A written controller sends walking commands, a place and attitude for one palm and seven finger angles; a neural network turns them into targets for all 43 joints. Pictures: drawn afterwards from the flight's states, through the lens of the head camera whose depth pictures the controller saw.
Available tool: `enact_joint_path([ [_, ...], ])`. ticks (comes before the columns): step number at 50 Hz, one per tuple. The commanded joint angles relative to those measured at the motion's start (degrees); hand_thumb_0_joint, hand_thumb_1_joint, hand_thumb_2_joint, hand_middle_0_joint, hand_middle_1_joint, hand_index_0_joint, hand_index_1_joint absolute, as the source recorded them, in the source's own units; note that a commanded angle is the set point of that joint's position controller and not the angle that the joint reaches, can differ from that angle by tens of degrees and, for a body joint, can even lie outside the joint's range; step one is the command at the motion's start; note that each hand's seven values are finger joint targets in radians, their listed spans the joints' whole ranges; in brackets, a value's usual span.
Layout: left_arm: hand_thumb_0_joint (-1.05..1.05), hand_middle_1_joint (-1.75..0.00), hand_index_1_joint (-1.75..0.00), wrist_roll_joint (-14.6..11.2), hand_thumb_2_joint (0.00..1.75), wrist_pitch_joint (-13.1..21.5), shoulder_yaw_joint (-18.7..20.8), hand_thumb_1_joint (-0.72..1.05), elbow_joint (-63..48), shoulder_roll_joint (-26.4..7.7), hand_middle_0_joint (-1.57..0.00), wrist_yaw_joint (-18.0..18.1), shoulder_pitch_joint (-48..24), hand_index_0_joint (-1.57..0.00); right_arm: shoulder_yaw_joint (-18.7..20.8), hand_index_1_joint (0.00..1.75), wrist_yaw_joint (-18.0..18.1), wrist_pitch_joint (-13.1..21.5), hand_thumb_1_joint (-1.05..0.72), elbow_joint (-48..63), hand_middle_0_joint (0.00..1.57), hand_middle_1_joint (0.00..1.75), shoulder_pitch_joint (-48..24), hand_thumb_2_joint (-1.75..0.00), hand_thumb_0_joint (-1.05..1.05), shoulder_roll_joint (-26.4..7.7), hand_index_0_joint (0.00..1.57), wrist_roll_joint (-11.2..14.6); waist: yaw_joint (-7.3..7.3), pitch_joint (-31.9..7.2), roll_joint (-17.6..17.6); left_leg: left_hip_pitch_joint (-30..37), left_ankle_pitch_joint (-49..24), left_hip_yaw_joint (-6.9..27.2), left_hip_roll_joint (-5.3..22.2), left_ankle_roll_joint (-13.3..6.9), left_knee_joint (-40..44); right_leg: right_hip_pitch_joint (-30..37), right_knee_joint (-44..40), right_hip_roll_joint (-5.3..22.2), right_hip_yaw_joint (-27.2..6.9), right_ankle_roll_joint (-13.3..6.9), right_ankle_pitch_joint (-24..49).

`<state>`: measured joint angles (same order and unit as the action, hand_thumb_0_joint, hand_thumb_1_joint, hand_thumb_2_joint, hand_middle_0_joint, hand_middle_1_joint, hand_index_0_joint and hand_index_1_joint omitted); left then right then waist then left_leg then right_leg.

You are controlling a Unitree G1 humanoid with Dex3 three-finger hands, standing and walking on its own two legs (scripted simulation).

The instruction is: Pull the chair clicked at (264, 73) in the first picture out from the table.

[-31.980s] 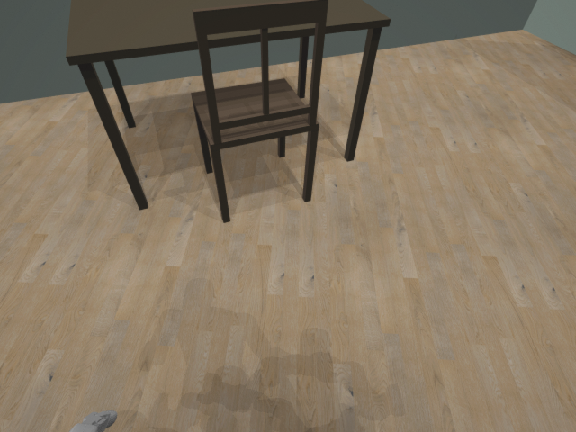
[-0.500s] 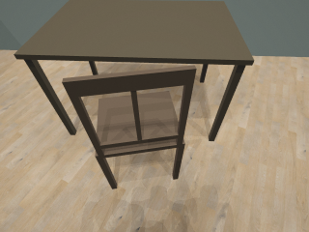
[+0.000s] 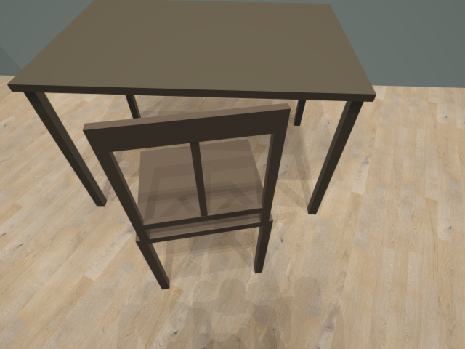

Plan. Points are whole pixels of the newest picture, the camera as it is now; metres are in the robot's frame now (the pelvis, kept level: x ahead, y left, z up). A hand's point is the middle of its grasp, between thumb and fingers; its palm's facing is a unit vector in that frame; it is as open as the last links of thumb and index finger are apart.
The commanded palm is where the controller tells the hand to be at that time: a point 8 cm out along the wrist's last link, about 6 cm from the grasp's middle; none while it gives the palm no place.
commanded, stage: look to check the result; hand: left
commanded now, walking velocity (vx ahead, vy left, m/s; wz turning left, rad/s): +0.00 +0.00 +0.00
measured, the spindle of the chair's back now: (199, 182) +0.52 +0.12 -0.09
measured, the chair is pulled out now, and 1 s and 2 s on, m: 0.16 0.16 0.16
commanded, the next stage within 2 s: take the last steps up to it in 0.70 s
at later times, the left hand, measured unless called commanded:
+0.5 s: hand out of the picture +0.01 +0.17 -0.18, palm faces +0.04 -0.98 -0.19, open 7.3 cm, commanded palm none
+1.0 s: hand out of the picture +0.01 +0.17 -0.18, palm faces +0.04 -0.98 -0.19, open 7.3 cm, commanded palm none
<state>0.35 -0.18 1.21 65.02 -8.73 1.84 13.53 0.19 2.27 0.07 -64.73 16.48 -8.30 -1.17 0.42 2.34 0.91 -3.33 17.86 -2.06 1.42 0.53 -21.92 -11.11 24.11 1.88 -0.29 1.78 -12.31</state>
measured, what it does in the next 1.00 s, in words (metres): stands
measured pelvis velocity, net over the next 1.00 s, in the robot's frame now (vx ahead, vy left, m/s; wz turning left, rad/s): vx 0.01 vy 0.00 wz -0.01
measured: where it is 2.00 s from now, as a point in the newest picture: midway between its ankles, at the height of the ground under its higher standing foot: outside the picture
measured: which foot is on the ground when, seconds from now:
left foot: down 0.00-1.00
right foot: down 0.00-1.00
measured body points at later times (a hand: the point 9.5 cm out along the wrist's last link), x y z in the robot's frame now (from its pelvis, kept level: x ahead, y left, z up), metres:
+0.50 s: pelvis +0.01 +0.00 +0.00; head +0.02 +0.00 +0.45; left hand +0.00 +0.22 -0.16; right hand -0.01 -0.22 -0.16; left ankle -0.07 +0.12 -0.74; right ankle +0.01 -0.14 -0.74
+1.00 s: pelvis +0.01 +0.00 +0.00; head +0.03 -0.01 +0.45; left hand +0.01 +0.22 -0.16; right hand -0.02 -0.22 -0.17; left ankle -0.07 +0.12 -0.74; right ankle +0.01 -0.14 -0.74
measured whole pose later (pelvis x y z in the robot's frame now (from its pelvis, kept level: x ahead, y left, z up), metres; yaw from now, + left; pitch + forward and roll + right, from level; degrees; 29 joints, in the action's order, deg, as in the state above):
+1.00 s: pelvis +0.01 +0.00 +0.00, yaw +0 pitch -1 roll +0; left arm 0.6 -0.6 1.7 65.4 -8.0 1.5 14.8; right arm 0.5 2.2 -0.1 -65.5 17.2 -7.7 -1.4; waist 0.4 2.6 0.8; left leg -2.7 19.6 -2.5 1.5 0.6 -23.3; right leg -11.4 27.0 1.8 -0.7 1.5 -14.6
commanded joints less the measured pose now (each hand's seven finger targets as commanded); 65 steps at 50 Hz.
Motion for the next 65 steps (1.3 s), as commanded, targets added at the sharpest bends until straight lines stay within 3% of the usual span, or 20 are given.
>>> enact_joint_path([
  [1,0.0,-0.3,-0.3,0.2,0.9,0.6,0.7,0.9,-1.7,-5.4,-0.2,0.3,3.0,-0.2,1.0,0.3,0.4,0.4,-0.9,1.1,0.2,0.3,4.3,-0.9,0.0,-5.2,0.2,0.3,-0.08,1.6,-0.1,-3.0,-18.1,2.6,4.1,-1.9,3.1,1.3,-2.5,2.9,-1.4,-3.1,14.0],
  [6,0.0,-0.3,-0.3,0.1,0.9,0.6,0.7,0.9,-1.5,-5.4,-0.2,0.4,3.4,-0.2,1.1,0.3,0.4,0.4,-0.9,1.0,0.2,0.3,4.4,-0.9,0.0,-5.2,0.2,0.3,-0.15,1.4,-1.4,-2.7,-17.1,2.7,4.0,-2.0,3.1,1.4,-2.6,2.8,-1.5,-3.0,13.7],
  [15,0.0,-0.3,-0.3,0.1,0.9,0.7,0.7,0.9,-1.2,-5.0,-0.2,0.3,3.7,-0.2,1.1,0.3,0.4,0.5,-0.9,0.6,0.2,0.3,4.7,-0.9,0.0,-4.8,0.2,0.2,0.02,0.6,-1.0,-2.6,-16.6,2.5,4.0,-2.0,3.2,1.9,-2.7,2.9,-1.6,-2.9,13.7],
  [16,0.0,-0.3,-0.3,0.2,0.9,0.7,0.7,0.9,-1.3,-4.9,-0.2,0.4,3.7,-0.2,1.2,0.3,0.4,0.4,-0.9,0.7,0.2,0.3,4.4,-0.9,0.0,-4.7,0.2,0.3,-0.08,2.3,-0.9,-3.0,-16.5,2.6,3.9,-2.0,3.2,1.0,-2.9,2.8,-1.6,-3.0,13.5],
  [20,0.0,-0.3,-0.3,0.1,0.9,0.7,0.8,0.9,-1.1,-4.9,-0.2,0.4,4.2,-0.2,1.1,0.3,0.5,0.5,-0.9,0.6,0.2,0.3,4.7,-0.9,0.0,-4.7,0.2,0.2,-0.02,0.4,-0.1,-1.8,-18.4,2.4,4.0,-1.9,2.8,1.9,-2.3,3.0,-1.5,-3.0,15.0],
  [26,0.0,-0.3,-0.3,0.2,0.9,0.6,0.7,0.9,-1.1,-4.7,-0.2,0.4,4.0,-0.2,1.1,0.3,0.6,0.5,-0.9,0.6,0.2,0.3,4.7,-0.9,0.0,-4.6,0.2,0.3,-0.04,1.9,0.1,-2.5,-17.6,2.5,4.0,-2.0,3.3,1.3,-2.6,2.8,-1.5,-3.0,13.5],
  [30,0.0,-0.3,-0.3,0.1,0.9,0.7,0.8,0.9,-1.1,-4.6,-0.2,0.4,4.2,-0.2,1.1,0.3,0.6,0.6,-0.9,0.6,0.2,0.3,5.0,-0.9,0.0,-4.7,0.2,0.2,-0.01,0.8,-0.7,-1.9,-18.8,2.4,4.1,-1.9,3.0,1.8,-2.2,2.8,-1.3,-2.9,14.7],
  [31,0.0,-0.3,-0.3,0.2,0.9,0.6,0.7,0.9,-1.1,-4.7,-0.2,0.4,4.1,-0.2,1.2,0.3,0.6,0.4,-0.9,0.6,0.2,0.3,4.6,-0.9,0.0,-4.7,0.2,0.3,-0.05,2.2,-0.9,-2.4,-17.9,2.4,4.1,-2.0,3.3,1.1,-2.5,2.7,-1.3,-3.0,13.7],
  [40,0.0,-0.3,-0.3,0.1,0.9,0.6,0.8,0.9,-1.2,-4.6,-0.2,0.4,4.2,-0.2,1.2,0.3,0.7,0.6,-0.9,0.5,0.2,0.3,5.0,-0.9,0.0,-4.8,0.2,0.2,0.02,0.6,-0.5,-1.5,-19.7,2.3,4.2,-1.9,3.0,1.8,-1.7,2.7,-1.3,-2.9,15.0],
  [42,0.0,-0.3,-0.3,0.2,0.9,0.5,0.9,0.9,-1.3,-4.6,-0.2,0.4,3.9,-0.2,1.1,0.3,0.6,0.5,-0.9,0.4,0.2,0.3,4.9,-0.9,0.0,-4.6,0.2,0.2,-0.03,1.9,0.2,-2.4,-19.1,2.3,4.1,-1.9,3.3,1.3,-1.9,2.7,-1.2,-2.9,13.8],
  [45,0.0,-0.3,-0.3,0.2,0.9,0.4,0.9,0.9,-0.9,-4.4,-0.2,0.2,4.0,-0.2,1.1,0.3,0.4,0.3,-0.9,0.0,0.2,0.3,5.3,-0.9,0.0,-4.6,0.2,0.1,0.08,1.9,-0.8,-2.6,-10.7,2.3,3.8,-2.3,3.3,0.8,-2.2,2.3,-1.0,-3.0,6.8],
  [47,0.0,-0.3,-0.3,0.5,0.9,0.1,1.1,0.9,-1.4,-4.4,-0.2,0.0,3.3,-0.2,1.4,0.3,0.2,-0.1,-0.9,-0.3,0.2,0.3,5.8,-0.9,0.0,-5.0,0.2,-0.1,0.34,4.2,-0.1,-4.0,-3.4,2.7,4.0,-2.9,4.1,-1.5,-1.5,1.3,-0.7,-3.3,-1.0],
  [51,0.0,-0.3,-0.3,0.8,0.9,0.1,1.4,0.9,-2.3,-4.1,-0.2,-0.4,3.1,-0.2,1.8,0.3,0.0,-0.1,-0.9,-0.3,0.2,0.3,6.9,-0.9,0.0,-6.0,0.2,-0.3,0.37,5.7,1.7,-5.1,0.4,5.0,5.6,-4.4,5.0,-4.0,2.8,-0.2,1.3,-3.8,-4.2],
  [54,0.0,-0.3,-0.3,0.8,0.9,0.4,1.8,0.9,-2.5,-3.9,-0.2,-0.5,4.2,-0.2,1.9,0.3,0.1,0.2,-0.9,-0.3,0.2,0.3,7.1,-0.9,0.0,-5.5,0.2,-0.4,-0.06,6.5,2.2,-6.2,-4.8,4.2,5.1,-4.6,2.3,-3.2,5.1,0.0,1.0,-4.5,0.1],
  [56,0.0,-0.3,-0.3,0.7,0.9,0.6,2.0,0.9,-2.2,-4.6,-0.2,-0.3,6.1,-0.2,1.9,0.3,0.1,0.2,-0.9,0.3,0.2,0.3,6.8,-0.9,0.0,-4.7,0.2,-0.2,-0.66,6.6,-2.6,-7.5,-7.2,1.8,3.1,-3.7,-1.8,-1.2,3.7,1.4,-1.1,-5.4,5.6],
  [59,0.0,-0.3,-0.3,0.3,0.9,1.2,2.3,0.9,-1.5,-5.4,-0.2,0.3,8.8,-0.2,1.6,0.3,0.6,0.3,-0.9,0.7,0.2,0.3,7.2,-0.9,0.0,-3.2,0.2,0.2,-0.85,2.3,-6.6,-8.1,-11.2,0.1,1.3,-1.9,-5.1,5.3,4.3,4.8,-4.0,-6.0,28.3],
  [60,0.0,-0.3,-0.3,0.1,0.9,1.3,2.2,0.9,-1.5,-5.2,-0.2,0.6,8.6,-0.2,1.6,0.3,0.8,0.2,-0.9,0.6,0.2,0.3,7.2,-0.9,0.0,-3.2,0.2,0.3,-0.46,1.2,-6.5,-6.6,-14.4,0.4,1.7,-1.5,-4.5,5.7,5.0,5.1,-3.8,-5.8,35.0],
  [63,0.0,-0.3,-0.3,-0.1,0.9,1.4,2.3,0.9,-2.7,-5.6,-0.2,1.1,7.6,-0.2,1.9,0.3,1.4,0.3,-0.9,0.5,0.2,0.3,7.9,-0.9,0.0,-3.8,0.2,0.5,-0.05,-2.0,-2.7,-2.0,-27.9,0.0,2.6,-0.8,-4.9,6.4,6.3,5.0,-2.3,-4.7,46.1],
  [65,0.0,-0.3,-0.3,-0.2,0.9,1.1,2.6,0.9,-3.3,-6.5,-0.2,1.4,7.1,-0.2,2.2,0.3,1.6,0.1,-0.9,1.0,0.2,0.3,8.0,-0.9,0.0,-4.7,0.2,0.6,0.1,-4.4,-1.2,-0.2,-32.5,-0.4,3.0,-0.5,-5.6,6.8,7.3,5.1,-2.1,-4.8,46.7],
])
